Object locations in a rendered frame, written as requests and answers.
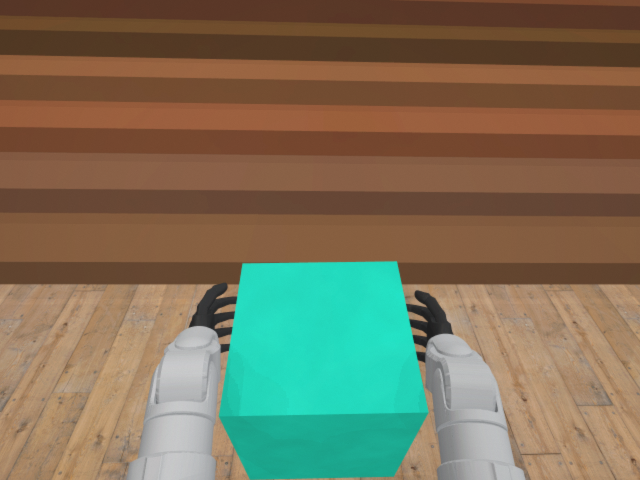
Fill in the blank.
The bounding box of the robot right hand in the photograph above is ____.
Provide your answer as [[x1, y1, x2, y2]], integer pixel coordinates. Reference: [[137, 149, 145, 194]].
[[406, 290, 454, 363]]

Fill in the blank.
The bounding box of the robot right forearm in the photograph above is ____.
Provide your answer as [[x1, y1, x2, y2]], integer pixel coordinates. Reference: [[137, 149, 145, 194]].
[[425, 334, 526, 480]]

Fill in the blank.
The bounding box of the robot left forearm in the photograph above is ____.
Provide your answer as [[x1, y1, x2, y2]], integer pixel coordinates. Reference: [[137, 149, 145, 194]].
[[126, 326, 221, 480]]

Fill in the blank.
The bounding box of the robot left hand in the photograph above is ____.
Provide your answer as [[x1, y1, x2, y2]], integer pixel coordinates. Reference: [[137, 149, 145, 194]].
[[189, 283, 237, 353]]

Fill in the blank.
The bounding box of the carton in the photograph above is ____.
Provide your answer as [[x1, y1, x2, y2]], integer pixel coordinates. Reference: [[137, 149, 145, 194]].
[[219, 261, 429, 480]]

